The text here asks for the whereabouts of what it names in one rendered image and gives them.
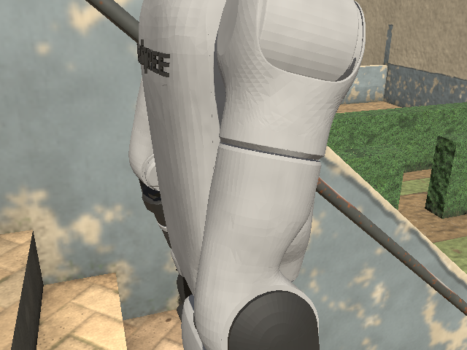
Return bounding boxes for stairs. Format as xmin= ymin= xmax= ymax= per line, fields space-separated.
xmin=0 ymin=230 xmax=184 ymax=350

